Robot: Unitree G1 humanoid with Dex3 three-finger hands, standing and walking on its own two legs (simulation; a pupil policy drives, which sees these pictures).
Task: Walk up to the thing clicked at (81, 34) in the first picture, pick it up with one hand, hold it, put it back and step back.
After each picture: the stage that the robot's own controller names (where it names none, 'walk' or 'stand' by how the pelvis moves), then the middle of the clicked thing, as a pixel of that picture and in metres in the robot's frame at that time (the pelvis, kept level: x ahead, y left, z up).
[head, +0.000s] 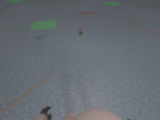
stand; (80, 31) +2.15 +0.34 -0.66
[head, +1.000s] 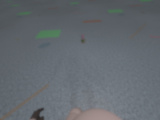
walk; (82, 39) +2.04 +0.35 -0.65
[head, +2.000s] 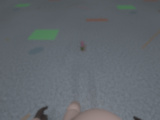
walk; (82, 46) +1.47 +0.26 -0.65
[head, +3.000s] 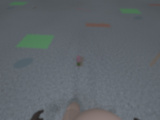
walk; (78, 61) +0.99 +0.26 -0.64
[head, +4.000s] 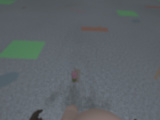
walk; (74, 77) +0.63 +0.21 -0.63
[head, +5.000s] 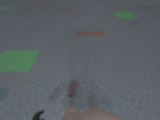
walk; (70, 92) +0.41 +0.23 -0.63
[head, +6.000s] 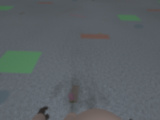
stand; (71, 98) +0.34 +0.20 -0.65
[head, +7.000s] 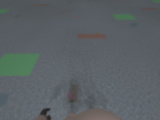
stand; (71, 98) +0.36 +0.22 -0.66
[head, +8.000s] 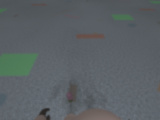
stand; (70, 97) +0.36 +0.22 -0.66
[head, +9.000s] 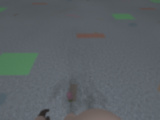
stand; (70, 97) +0.36 +0.22 -0.66
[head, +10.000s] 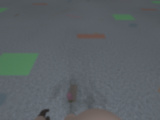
stand; (70, 98) +0.35 +0.22 -0.66
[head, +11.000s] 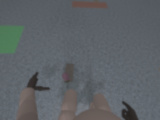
go down; (66, 78) +0.39 +0.23 -0.51
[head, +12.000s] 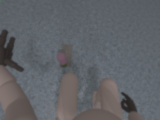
go down; (63, 61) +0.43 +0.25 -0.28
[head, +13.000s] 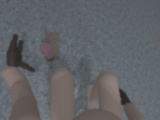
close in; (48, 54) +0.42 +0.28 -0.19
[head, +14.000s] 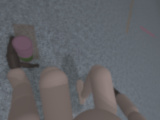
close; (25, 52) +0.41 +0.31 -0.15
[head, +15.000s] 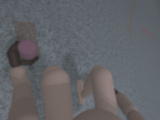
lift; (28, 53) +0.39 +0.30 -0.15
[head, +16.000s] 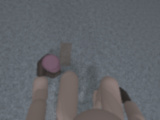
lift; (54, 66) +0.32 +0.25 -0.02
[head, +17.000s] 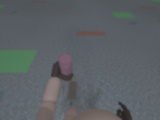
hold; (66, 70) +0.32 +0.16 +0.09
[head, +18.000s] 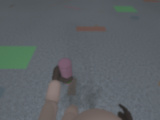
hold; (66, 73) +0.32 +0.17 +0.04
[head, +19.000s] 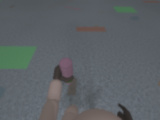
hold; (67, 73) +0.32 +0.16 +0.04
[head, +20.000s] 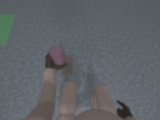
crouch; (59, 60) +0.40 +0.21 -0.03
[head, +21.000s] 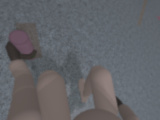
lower; (26, 48) +0.44 +0.30 -0.16
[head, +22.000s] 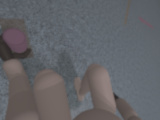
lower; (19, 46) +0.44 +0.31 -0.16
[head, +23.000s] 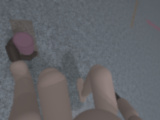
lower; (26, 49) +0.42 +0.30 -0.16
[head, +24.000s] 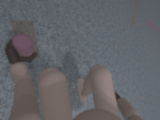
lower; (26, 50) +0.41 +0.30 -0.16
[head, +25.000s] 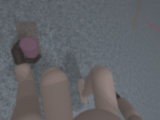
loosen; (31, 52) +0.40 +0.29 -0.16
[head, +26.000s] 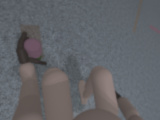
withdraw; (35, 52) +0.41 +0.28 -0.16
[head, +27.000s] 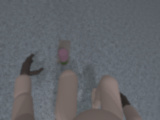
walk; (63, 58) +0.45 +0.24 -0.24
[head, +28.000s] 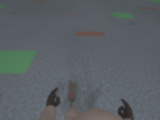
stand; (71, 97) +0.36 +0.18 -0.59
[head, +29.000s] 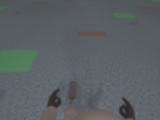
stand; (71, 94) +0.39 +0.19 -0.60
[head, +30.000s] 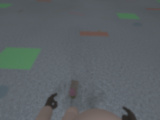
stand; (72, 93) +0.39 +0.19 -0.61
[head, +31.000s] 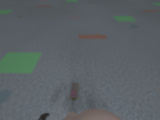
walk; (73, 95) +0.41 +0.19 -0.65
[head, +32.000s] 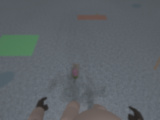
walk; (75, 74) +0.56 +0.18 -0.63
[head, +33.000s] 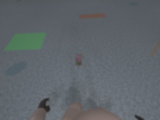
walk; (78, 61) +0.86 +0.22 -0.63
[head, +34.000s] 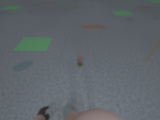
stand; (80, 61) +1.04 +0.20 -0.64
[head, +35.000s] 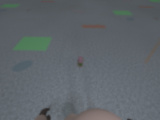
stand; (80, 62) +1.03 +0.18 -0.66
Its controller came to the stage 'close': yes
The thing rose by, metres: 0.69
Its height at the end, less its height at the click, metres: +0.00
